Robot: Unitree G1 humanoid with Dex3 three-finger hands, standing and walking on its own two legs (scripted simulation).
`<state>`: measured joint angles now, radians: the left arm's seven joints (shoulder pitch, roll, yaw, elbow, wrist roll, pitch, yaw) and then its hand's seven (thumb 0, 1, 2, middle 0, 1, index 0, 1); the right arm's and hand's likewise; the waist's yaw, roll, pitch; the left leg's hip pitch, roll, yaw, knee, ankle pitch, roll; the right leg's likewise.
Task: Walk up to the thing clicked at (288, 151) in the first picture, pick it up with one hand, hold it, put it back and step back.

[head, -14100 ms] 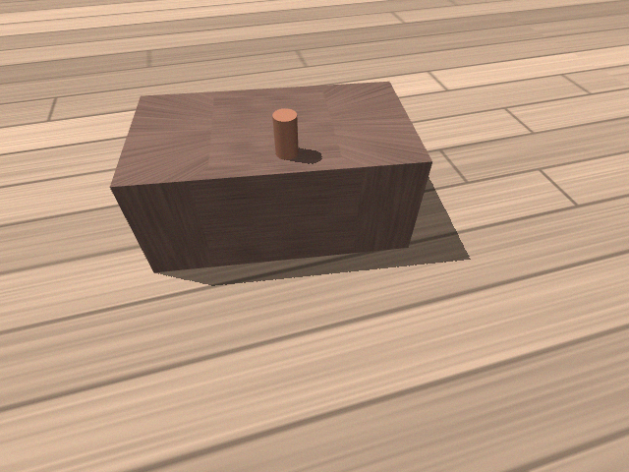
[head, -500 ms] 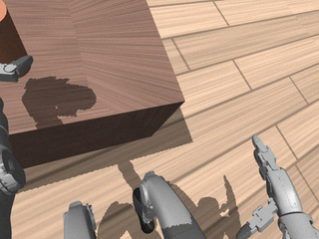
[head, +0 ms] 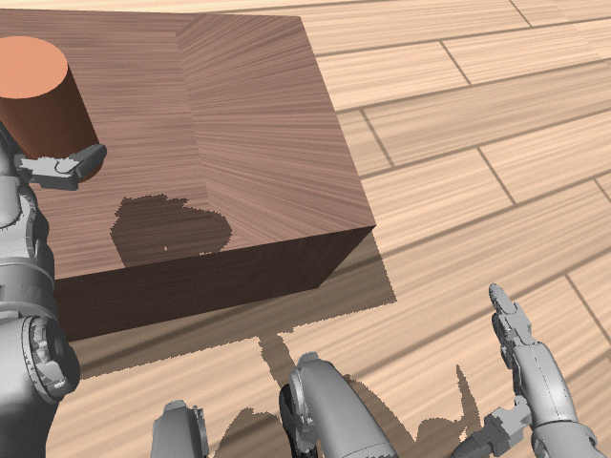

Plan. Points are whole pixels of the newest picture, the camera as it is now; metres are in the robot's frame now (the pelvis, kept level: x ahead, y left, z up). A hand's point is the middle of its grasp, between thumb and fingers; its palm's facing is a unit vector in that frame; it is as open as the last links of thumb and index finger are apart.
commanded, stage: lift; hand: left
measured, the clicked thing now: (48, 119) +0.55 +0.19 +0.04
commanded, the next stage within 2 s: hold in 1.10 s
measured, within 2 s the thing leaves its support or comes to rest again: neither
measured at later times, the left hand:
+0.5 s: hand (22, 181) +0.44 +0.19 +0.09, palm faces +0.19 -0.98 -0.01, open 10.5 cm
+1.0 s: hand (13, 215) +0.38 +0.18 +0.13, palm faces +0.19 -0.98 +0.00, open 10.5 cm
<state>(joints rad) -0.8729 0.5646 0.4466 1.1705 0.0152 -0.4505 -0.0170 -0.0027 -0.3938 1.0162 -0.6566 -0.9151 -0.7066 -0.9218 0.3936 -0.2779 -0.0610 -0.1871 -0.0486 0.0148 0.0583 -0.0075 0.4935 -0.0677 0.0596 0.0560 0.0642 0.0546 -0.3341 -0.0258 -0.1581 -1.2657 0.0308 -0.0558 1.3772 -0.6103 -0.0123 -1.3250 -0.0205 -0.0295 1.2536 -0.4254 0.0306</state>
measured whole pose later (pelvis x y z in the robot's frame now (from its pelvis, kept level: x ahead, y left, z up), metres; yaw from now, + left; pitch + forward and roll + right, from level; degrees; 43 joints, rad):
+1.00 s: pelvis +0.02 -0.01 +0.08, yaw +1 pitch +12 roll +0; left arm -0.22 0.19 0.22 0.46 -0.13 -0.30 0.01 0.00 -0.40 1.03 -0.66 -0.92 -0.71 -0.92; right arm 0.44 -0.21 -0.09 0.08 0.01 0.03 -0.02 -0.01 0.51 -0.06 0.06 0.06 0.06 0.05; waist -0.06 -0.03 -0.11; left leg -0.70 0.01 0.00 0.99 -0.51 -0.01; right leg -0.79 -0.04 0.01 0.96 -0.38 0.03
